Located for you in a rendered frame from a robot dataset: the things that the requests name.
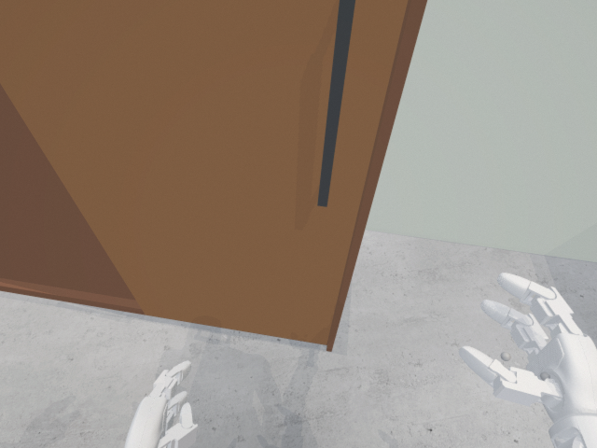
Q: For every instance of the robot right hand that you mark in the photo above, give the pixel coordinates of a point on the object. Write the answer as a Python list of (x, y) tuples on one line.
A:
[(570, 358)]

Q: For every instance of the wardrobe door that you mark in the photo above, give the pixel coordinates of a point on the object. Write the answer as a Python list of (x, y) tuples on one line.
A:
[(44, 238), (190, 134)]

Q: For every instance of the robot left hand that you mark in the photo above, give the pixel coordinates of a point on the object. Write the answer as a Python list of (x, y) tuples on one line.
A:
[(155, 415)]

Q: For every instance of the handle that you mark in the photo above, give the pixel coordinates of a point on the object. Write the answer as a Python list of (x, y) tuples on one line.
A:
[(342, 42)]

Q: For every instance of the robot right forearm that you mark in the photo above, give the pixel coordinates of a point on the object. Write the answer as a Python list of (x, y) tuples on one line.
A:
[(575, 430)]

